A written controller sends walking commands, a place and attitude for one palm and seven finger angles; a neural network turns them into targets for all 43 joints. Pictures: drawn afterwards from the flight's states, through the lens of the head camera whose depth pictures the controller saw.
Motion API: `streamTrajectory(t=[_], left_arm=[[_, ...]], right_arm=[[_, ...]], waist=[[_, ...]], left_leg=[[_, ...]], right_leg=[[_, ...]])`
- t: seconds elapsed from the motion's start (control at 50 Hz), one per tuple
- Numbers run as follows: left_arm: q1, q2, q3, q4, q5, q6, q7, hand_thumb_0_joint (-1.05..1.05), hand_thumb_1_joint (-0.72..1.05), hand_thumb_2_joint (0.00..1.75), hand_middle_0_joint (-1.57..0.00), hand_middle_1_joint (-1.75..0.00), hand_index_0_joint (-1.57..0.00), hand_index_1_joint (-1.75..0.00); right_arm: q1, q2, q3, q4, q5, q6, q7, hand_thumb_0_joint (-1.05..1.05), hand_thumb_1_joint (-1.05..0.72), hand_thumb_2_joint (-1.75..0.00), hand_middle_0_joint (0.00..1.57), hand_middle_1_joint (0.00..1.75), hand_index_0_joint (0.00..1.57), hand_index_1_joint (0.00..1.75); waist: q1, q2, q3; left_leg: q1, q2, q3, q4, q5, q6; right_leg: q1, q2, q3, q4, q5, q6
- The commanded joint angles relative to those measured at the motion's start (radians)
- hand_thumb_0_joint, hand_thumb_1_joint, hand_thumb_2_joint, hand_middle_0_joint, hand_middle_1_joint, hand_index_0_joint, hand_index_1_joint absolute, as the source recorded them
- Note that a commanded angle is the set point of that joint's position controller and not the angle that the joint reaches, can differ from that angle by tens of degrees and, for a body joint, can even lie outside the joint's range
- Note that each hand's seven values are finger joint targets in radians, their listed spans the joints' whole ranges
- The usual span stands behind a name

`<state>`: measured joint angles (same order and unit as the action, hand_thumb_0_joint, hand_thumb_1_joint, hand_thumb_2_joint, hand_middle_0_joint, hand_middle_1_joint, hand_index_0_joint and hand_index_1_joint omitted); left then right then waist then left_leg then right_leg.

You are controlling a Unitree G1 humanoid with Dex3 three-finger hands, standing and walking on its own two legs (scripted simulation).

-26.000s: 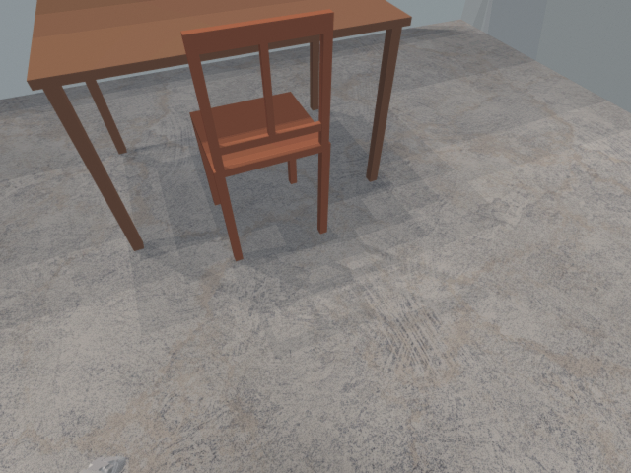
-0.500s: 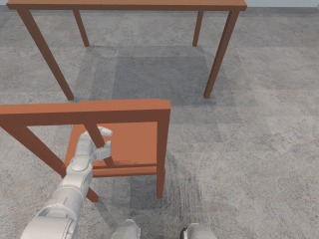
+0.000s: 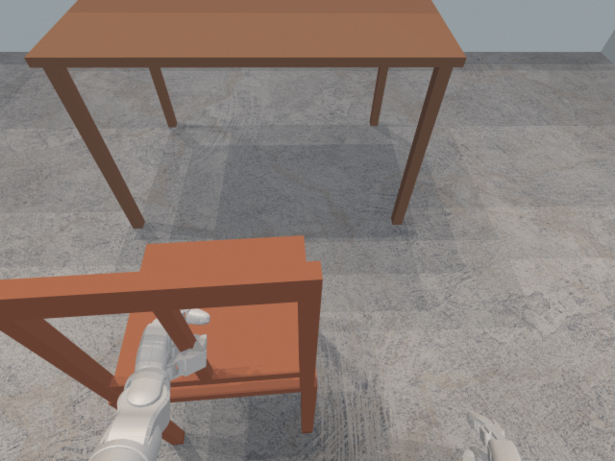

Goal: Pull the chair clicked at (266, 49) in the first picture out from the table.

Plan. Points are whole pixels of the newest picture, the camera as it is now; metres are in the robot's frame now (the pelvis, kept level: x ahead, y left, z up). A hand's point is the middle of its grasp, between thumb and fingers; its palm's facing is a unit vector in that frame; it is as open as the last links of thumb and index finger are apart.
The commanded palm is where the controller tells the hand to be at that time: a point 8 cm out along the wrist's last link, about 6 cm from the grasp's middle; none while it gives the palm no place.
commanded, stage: stop walking, hand still on the chair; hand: left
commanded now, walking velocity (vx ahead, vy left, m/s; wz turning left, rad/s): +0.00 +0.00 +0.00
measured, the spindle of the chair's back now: (188, 345) +0.28 +0.20 -0.08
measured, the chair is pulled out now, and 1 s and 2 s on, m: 0.59 0.59 0.59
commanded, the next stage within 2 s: open the thumb and straighten the fingers in 0.30 s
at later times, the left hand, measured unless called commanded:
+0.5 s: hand (198, 351) +0.27 +0.18 -0.07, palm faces +0.15 -0.98 -0.16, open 5.7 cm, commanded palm +0.24 +0.23 -0.05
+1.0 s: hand (198, 343) +0.29 +0.19 -0.08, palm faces +0.14 -0.97 -0.19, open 15.7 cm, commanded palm +0.26 +0.24 -0.05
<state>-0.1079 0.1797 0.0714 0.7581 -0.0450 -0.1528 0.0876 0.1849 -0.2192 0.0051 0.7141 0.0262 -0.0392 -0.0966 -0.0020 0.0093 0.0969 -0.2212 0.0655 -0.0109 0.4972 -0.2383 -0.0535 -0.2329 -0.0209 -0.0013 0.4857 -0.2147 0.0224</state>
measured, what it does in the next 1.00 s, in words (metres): stands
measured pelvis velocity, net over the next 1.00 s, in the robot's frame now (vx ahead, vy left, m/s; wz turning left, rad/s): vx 0.03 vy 0.01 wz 0.04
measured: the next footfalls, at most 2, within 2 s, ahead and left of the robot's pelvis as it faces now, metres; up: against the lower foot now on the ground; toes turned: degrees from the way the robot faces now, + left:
none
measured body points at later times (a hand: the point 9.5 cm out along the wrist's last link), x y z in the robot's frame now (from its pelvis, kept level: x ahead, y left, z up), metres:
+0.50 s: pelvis +0.01 +0.00 +0.00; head +0.03 +0.00 +0.45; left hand +0.26 +0.23 -0.05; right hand +0.14 -0.24 -0.11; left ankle +0.02 +0.15 -0.74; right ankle +0.03 -0.13 -0.74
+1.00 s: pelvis +0.03 +0.01 -0.04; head +0.07 +0.00 +0.41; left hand +0.27 +0.24 -0.06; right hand +0.19 -0.23 -0.14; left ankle +0.02 +0.15 -0.74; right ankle +0.03 -0.13 -0.74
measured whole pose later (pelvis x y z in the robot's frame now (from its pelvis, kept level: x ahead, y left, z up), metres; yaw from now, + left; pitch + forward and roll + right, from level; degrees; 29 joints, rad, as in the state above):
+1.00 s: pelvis +0.03 +0.01 -0.04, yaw +2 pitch +9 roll +0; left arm 0.08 0.17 0.05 0.32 -0.08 0.10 0.07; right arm 0.21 -0.24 0.01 0.60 0.03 -0.08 -0.08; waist -0.03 0.05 -0.08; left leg -0.58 0.03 -0.04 0.83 -0.42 -0.04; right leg -0.58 -0.06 -0.02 0.83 -0.41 0.04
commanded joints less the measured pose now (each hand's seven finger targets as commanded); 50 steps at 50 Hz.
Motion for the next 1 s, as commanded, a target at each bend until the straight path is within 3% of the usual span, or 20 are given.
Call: streamTrajectory(t=[0.0, 0.04, 0.1, 0.36, 0.38, 0.4, 0.42, 0.44, 0.48, 0.52, 0.56, 0.58, 0.6, 0.62, 0.7, 0.76, 0.82, 0.86, 0.9, 0.98], left_arm=[[-0.191, 0.181, 0.030, -0.234, 0.032, -0.035, 0.025, 0.00, 0.90, 0.90, -0.50, -1.45, -0.50, -1.45], [-0.181, 0.176, 0.027, -0.251, 0.033, -0.032, 0.026, 0.00, 0.90, 0.90, -0.50, -1.45, -0.50, -1.45], [-0.152, 0.178, 0.028, -0.263, 0.031, -0.025, 0.028, 0.00, 0.90, 0.90, -0.50, -1.45, -0.50, -1.45], [-0.128, 0.154, 0.009, -0.263, 0.029, -0.018, 0.032, 0.00, 0.90, 0.90, -0.50, -1.45, -0.50, -1.45], [-0.097, 0.196, 0.042, -0.260, 0.025, -0.016, 0.035, 0.00, 0.90, 0.90, -0.50, -1.45, -0.50, -1.45], [-0.022, 0.095, 0.015, -0.207, -0.046, 0.010, 0.015, 0.00, 0.78, 0.84, -0.50, -1.45, -0.50, -1.45], [-0.058, 0.160, 0.069, -0.278, -0.051, -0.012, 0.001, 0.00, 0.66, 0.78, -0.50, -1.45, -0.50, -1.45], [-0.037, 0.183, 0.088, -0.331, -0.050, -0.028, -0.007, 0.00, 0.54, 0.73, -0.50, -1.45, -0.50, -1.45], [0.012, 0.172, 0.064, -0.394, -0.042, -0.027, -0.020, 0.00, 0.30, 0.61, -0.50, -1.45, -0.50, -1.45], [-0.026, 0.157, 0.047, -0.447, -0.035, -0.016, -0.020, 0.00, 0.05, 0.49, -0.50, -1.45, -0.50, -1.45], [0.009, 0.164, 0.064, -0.466, -0.037, 0.010, -0.015, 0.00, -0.19, 0.37, -0.50, -1.45, -0.50, -1.45], [0.022, 0.161, 0.060, -0.484, -0.044, 0.025, -0.013, 0.00, -0.31, 0.32, -0.50, -1.45, -0.50, -1.45], [0.045, 0.141, 0.052, -0.484, -0.046, 0.043, -0.012, 0.00, -0.43, 0.26, -0.47, -1.38, -0.47, -1.38], [0.019, 0.172, 0.078, -0.479, -0.045, 0.059, -0.007, 0.00, -0.55, 0.20, -0.45, -1.30, -0.45, -1.30], [0.022, 0.107, 0.025, -0.563, -0.048, 0.101, -0.005, 0.00, -0.55, 0.20, -0.35, -1.01, -0.35, -1.01], [0.021, 0.110, 0.028, -0.588, -0.049, 0.127, -0.002, 0.00, -0.55, 0.20, -0.27, -0.80, -0.27, -0.80], [0.024, 0.098, 0.009, -0.620, -0.044, 0.158, -0.004, 0.00, -0.55, 0.20, -0.20, -0.58, -0.20, -0.58], [0.061, 0.129, 0.047, -0.605, -0.041, 0.180, -0.001, 0.00, -0.55, 0.20, -0.15, -0.43, -0.15, -0.43], [0.054, 0.148, 0.059, -0.608, -0.036, 0.200, -0.001, 0.00, -0.55, 0.20, -0.10, -0.29, -0.10, -0.29], [0.085, 0.140, 0.055, -0.683, -0.031, 0.212, -0.001, 0.00, -0.55, 0.20, 0.00, 0.00, 0.00, 0.00]], right_arm=[[-0.016, -0.128, -0.042, -0.122, 0.001, -0.032, -0.014, 0.00, -0.90, -0.90, 0.20, 0.30, 0.20, 0.30], [-0.025, -0.127, -0.040, -0.133, 0.000, -0.025, -0.013, 0.00, -0.90, -0.90, 0.20, 0.30, 0.20, 0.30], [-0.027, -0.126, -0.040, -0.136, -0.001, -0.018, -0.014, 0.00, -0.90, -0.90, 0.20, 0.30, 0.20, 0.30], [-0.036, -0.120, -0.035, -0.146, 0.000, 0.010, -0.016, 0.00, -0.90, -0.90, 0.20, 0.30, 0.20, 0.30], [-0.027, -0.124, -0.038, -0.138, 0.001, 0.010, -0.021, 0.00, -0.90, -0.90, 0.20, 0.30, 0.20, 0.30], [-0.023, -0.162, -0.043, -0.147, 0.039, -0.004, 0.017, 0.00, -0.90, -0.90, 0.20, 0.30, 0.20, 0.30], [-0.039, -0.171, -0.051, -0.153, 0.038, -0.012, 0.031, 0.00, -0.90, -0.90, 0.20, 0.30, 0.20, 0.30], [-0.046, -0.162, -0.057, -0.166, 0.033, -0.024, 0.038, 0.00, -0.90, -0.90, 0.20, 0.30, 0.20, 0.30], [-0.045, -0.157, -0.056, -0.187, 0.029, -0.041, 0.050, 0.00, -0.90, -0.90, 0.20, 0.30, 0.20, 0.30], [-0.043, -0.157, -0.056, -0.198, 0.022, -0.054, 0.049, 0.00, -0.90, -0.90, 0.20, 0.30, 0.20, 0.30], [-0.035, -0.160, -0.060, -0.206, 0.019, -0.065, 0.045, 0.00, -0.90, -0.90, 0.20, 0.30, 0.20, 0.30], [-0.029, -0.162, -0.061, -0.209, 0.019, -0.069, 0.044, 0.00, -0.90, -0.90, 0.20, 0.30, 0.20, 0.30], [-0.030, -0.164, -0.061, -0.215, 0.019, -0.073, 0.041, 0.00, -0.90, -0.90, 0.20, 0.30, 0.20, 0.30], [-0.026, -0.172, -0.061, -0.211, 0.018, -0.072, 0.036, 0.00, -0.90, -0.90, 0.20, 0.30, 0.20, 0.30], [-0.013, -0.169, -0.062, -0.225, 0.013, -0.090, 0.024, 0.00, -0.90, -0.90, 0.20, 0.30, 0.20, 0.30], [-0.002, -0.175, -0.064, -0.226, 0.010, -0.099, 0.016, 0.00, -0.90, -0.90, 0.20, 0.30, 0.20, 0.30], [0.001, -0.176, -0.061, -0.232, 0.008, -0.104, 0.010, 0.00, -0.90, -0.90, 0.20, 0.30, 0.20, 0.30], [0.005, -0.178, -0.061, -0.238, 0.006, -0.100, 0.008, 0.00, -0.90, -0.90, 0.20, 0.30, 0.20, 0.30], [0.003, -0.176, -0.055, -0.243, 0.008, -0.091, 0.005, 0.00, -0.90, -0.90, 0.20, 0.30, 0.20, 0.30], [0.006, -0.164, -0.053, -0.269, 0.003, -0.089, 0.003, 0.00, -0.90, -0.90, 0.20, 0.30, 0.20, 0.30]], waist=[[-0.017, 0.066, -0.292], [-0.015, 0.050, -0.293], [-0.017, 0.080, -0.284], [-0.014, 0.053, -0.249], [-0.015, 0.050, -0.249], [-0.064, -0.077, -0.209], [-0.041, -0.094, -0.230], [-0.038, -0.024, -0.249], [-0.034, 0.033, -0.258], [-0.045, 0.029, -0.282], [-0.037, 0.029, -0.320], [-0.040, 0.000, -0.333], [-0.035, -0.003, -0.337], [-0.038, -0.002, -0.340], [-0.046, 0.019, -0.392], [-0.050, -0.024, -0.410], [-0.052, -0.022, -0.418], [-0.042, -0.052, -0.405], [-0.042, -0.037, -0.383], [-0.031, 0.019, -0.427]], left_leg=[[0.118, 0.060, -0.029, -0.060, 0.257, 0.061], [0.119, 0.062, -0.030, -0.063, 0.280, 0.059], [0.120, 0.063, -0.028, -0.068, 0.294, 0.060], [0.101, 0.059, -0.028, -0.089, 0.206, 0.065], [0.100, 0.058, -0.031, -0.094, 0.210, 0.066], [-0.050, 0.000, 0.009, -0.056, 0.088, 0.062], [-0.093, -0.003, 0.015, -0.029, 0.045, 0.067], [-0.113, -0.016, 0.025, -0.005, 0.005, 0.068], [-0.151, -0.028, 0.030, 0.032, -0.035, 0.068], [-0.176, -0.032, 0.028, 0.066, -0.047, 0.072], [-0.193, -0.034, 0.028, 0.101, -0.030, 0.071], [-0.200, -0.034, 0.023, 0.113, -0.018, 0.071], [-0.213, -0.035, 0.025, 0.121, -0.024, 0.069], [-0.228, -0.036, 0.022, 0.134, -0.022, 0.068], [-0.207, -0.035, 0.016, 0.174, 0.039, 0.064], [-0.211, -0.033, 0.005, 0.199, 0.074, 0.063], [-0.213, -0.035, 0.003, 0.215, 0.098, 0.063], [-0.236, -0.037, 0.004, 0.224, 0.090, 0.063], [-0.253, -0.041, 0.008, 0.229, 0.080, 0.064], [-0.230, -0.041, 0.008, 0.247, 0.144, 0.063]], right_leg=[[0.113, -0.080, 0.070, -0.062, 0.285, -0.044], [0.121, -0.079, 0.062, -0.058, 0.298, -0.044], [0.124, -0.081, 0.057, -0.062, 0.307, -0.045], [0.100, -0.079, 0.053, -0.090, 0.213, -0.044], [0.105, -0.078, 0.050, -0.096, 0.220, -0.041], [0.005, -0.045, -0.048, -0.041, 0.116, -0.024], [-0.020, -0.044, -0.037, -0.013, 0.088, -0.024], [-0.043, -0.044, -0.031, 0.005, 0.047, -0.021], [-0.080, -0.040, -0.030, 0.035, 0.002, -0.026], [-0.128, -0.033, -0.037, 0.069, -0.022, -0.023], [-0.147, -0.029, -0.040, 0.102, -0.010, -0.021], [-0.145, -0.027, -0.043, 0.111, 0.004, -0.021], [-0.159, -0.027, -0.046, 0.124, -0.004, -0.018], [-0.177, -0.027, -0.047, 0.141, -0.004, -0.018], [-0.206, -0.024, -0.063, 0.186, 0.037, -0.018], [-0.221, -0.020, -0.069, 0.210, 0.065, -0.016], [-0.229, -0.021, -0.074, 0.227, 0.089, -0.015], [-0.228, -0.021, -0.073, 0.230, 0.090, -0.013], [-0.234, -0.023, -0.069, 0.232, 0.085, -0.014], [-0.215, -0.024, -0.070, 0.250, 0.136, -0.020]])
